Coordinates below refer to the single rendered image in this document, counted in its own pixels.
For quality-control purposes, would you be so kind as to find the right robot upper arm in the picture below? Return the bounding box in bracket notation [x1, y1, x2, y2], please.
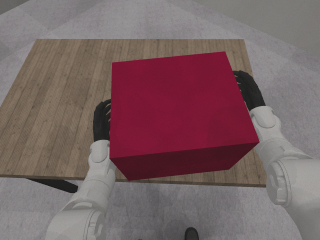
[266, 159, 320, 240]

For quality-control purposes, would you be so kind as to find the carton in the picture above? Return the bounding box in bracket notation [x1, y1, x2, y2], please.
[109, 51, 260, 181]

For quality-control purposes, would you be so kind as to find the left robot hand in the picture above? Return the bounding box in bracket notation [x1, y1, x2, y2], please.
[93, 99, 111, 142]

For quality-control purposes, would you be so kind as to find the right robot hand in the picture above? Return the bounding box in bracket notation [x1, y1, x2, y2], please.
[233, 70, 266, 111]

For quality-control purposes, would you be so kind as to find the robot left forearm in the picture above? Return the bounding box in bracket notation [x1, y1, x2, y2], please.
[45, 139, 116, 240]

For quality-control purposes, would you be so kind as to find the table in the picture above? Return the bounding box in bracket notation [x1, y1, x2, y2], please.
[0, 39, 267, 193]

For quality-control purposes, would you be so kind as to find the left robot upper arm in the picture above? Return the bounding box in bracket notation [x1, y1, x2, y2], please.
[46, 209, 107, 240]

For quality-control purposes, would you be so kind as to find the robot right foot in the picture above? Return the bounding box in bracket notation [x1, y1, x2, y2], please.
[184, 227, 199, 240]

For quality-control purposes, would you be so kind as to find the robot right forearm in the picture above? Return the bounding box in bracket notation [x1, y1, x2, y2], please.
[249, 106, 316, 173]

